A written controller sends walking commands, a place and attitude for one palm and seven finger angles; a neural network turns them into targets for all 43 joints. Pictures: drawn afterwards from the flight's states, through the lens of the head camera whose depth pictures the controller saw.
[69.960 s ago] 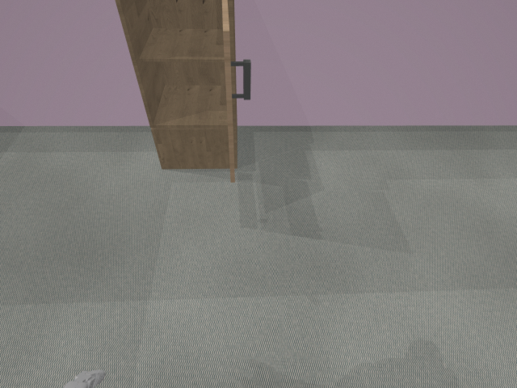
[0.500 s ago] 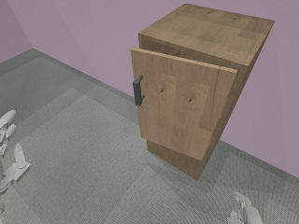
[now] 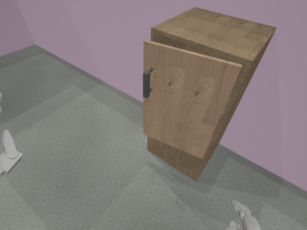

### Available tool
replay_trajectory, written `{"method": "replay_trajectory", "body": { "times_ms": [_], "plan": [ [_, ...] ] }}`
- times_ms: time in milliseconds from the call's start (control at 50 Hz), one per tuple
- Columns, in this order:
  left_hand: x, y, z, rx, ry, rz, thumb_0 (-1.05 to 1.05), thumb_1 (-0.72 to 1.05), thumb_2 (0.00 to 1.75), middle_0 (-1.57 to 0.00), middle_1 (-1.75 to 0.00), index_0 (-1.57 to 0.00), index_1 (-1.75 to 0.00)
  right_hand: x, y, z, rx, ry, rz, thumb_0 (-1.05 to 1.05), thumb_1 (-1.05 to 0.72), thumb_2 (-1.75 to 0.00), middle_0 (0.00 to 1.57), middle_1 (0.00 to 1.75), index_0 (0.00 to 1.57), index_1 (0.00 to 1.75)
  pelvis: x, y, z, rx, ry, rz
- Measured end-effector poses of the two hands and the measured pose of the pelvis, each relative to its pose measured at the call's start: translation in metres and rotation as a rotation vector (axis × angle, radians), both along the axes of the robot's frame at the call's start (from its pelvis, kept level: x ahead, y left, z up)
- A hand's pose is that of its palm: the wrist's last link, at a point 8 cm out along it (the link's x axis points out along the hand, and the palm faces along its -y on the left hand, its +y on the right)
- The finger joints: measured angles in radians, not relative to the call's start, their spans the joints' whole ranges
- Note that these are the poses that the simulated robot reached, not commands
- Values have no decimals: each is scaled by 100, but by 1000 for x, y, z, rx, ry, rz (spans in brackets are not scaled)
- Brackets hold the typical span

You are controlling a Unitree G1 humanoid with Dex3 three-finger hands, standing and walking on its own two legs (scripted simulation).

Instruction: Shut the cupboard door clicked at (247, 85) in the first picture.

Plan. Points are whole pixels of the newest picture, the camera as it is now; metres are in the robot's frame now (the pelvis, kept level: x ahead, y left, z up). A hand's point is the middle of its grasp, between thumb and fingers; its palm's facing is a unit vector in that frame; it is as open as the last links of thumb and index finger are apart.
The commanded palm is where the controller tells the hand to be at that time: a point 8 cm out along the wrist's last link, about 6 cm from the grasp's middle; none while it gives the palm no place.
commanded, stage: step back with the hand held close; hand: left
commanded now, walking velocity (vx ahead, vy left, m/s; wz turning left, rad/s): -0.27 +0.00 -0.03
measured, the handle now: (148, 82) +0.71 +0.06 -0.02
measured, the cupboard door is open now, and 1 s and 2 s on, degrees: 10 10 10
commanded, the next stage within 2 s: stop stepping back and stand still in 0.50 s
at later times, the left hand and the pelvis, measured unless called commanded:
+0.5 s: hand out of the picture +0.09 +0.27 +0.19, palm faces +0.53 -0.74 -0.43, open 7.4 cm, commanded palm +0.05 +0.28 +0.20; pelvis -0.10 -0.01 +0.00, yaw -1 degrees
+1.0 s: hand out of the picture +0.07 +0.29 +0.18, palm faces +0.42 -0.87 -0.28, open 7.4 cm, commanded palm -0.02 +0.33 +0.20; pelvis -0.18 +0.03 +0.02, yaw -3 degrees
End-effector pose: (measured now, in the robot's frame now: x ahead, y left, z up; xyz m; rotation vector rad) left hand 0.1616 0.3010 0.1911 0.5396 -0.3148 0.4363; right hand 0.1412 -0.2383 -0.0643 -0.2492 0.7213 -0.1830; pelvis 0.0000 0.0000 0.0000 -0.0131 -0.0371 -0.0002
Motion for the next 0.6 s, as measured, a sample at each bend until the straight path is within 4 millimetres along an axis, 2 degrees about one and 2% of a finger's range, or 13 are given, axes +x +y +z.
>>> {"method": "replay_trajectory", "body": {
  "times_ms": [120,200,320,380,440,540,600],
  "plan": [
    [-26,-7,14,37,-73,9,2,89,90,-21,-30,-22,-30,-23,-10,-9,-3,42,17,1,-90,-90,21,30,20,30,-18,-6,-2,7,11,23],
    [-38,-4,16,39,-69,-12,1,89,90,-21,-30,-21,-30,-38,-11,-8,-9,75,13,1,-90,-90,21,30,20,30,-35,-2,0,12,22,32],
    [-61,9,14,68,-16,-10,1,89,90,-21,-30,-22,-30,-59,-2,-3,-27,54,1,1,-90,-90,21,30,20,30,-60,3,2,-53,32,70],
    [-82,13,23,93,-54,9,1,89,90,-21,-30,-22,-30,-64,5,-3,-5,45,12,1,-90,-90,20,30,20,30,-67,-1,2,-61,49,66],
    [-103,13,21,73,-53,44,1,89,90,-21,-30,-22,-30,-65,11,-1,22,7,37,1,-90,-90,21,30,20,30,-77,-6,3,-47,83,27],
    [-115,-11,4,-25,-30,15,1,89,90,-20,-30,-21,-30,-74,13,-4,47,-28,99,1,-90,-90,21,30,20,30,-115,-16,3,-51,98,-20],
    [-115,-29,8,-55,-53,-67,2,89,90,-20,-30,-21,-30,-91,7,1,50,-14,66,1,-90,-90,21,30,20,30,-126,-19,8,-34,76,-38]
  ]
}}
